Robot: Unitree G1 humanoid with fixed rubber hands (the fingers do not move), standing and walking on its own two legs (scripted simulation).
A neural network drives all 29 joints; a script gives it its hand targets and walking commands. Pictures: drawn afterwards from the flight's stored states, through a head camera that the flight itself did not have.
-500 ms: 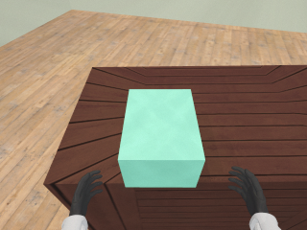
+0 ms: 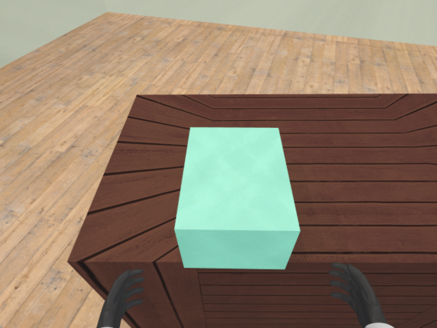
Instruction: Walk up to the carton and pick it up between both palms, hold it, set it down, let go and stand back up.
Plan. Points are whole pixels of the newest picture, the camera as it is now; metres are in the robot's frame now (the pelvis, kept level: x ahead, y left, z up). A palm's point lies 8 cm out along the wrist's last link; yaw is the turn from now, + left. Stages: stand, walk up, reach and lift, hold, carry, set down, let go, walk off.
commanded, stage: set down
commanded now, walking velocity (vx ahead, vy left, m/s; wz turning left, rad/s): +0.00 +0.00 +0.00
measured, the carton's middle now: (234, 193) +0.43 +0.00 -0.03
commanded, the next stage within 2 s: let go in 0.34 s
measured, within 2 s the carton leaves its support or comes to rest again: neither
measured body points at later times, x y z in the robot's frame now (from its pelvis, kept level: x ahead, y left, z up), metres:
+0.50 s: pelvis +0.00 +0.00 +0.00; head -0.01 +0.01 +0.45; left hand +0.15 +0.23 -0.09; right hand +0.17 -0.22 -0.08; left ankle -0.01 +0.12 -0.75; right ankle -0.01 -0.13 -0.75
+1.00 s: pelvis -0.01 -0.01 -0.01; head +0.00 +0.00 +0.44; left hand +0.14 +0.23 -0.11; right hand +0.12 -0.26 -0.11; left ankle -0.01 +0.12 -0.75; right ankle -0.01 -0.13 -0.75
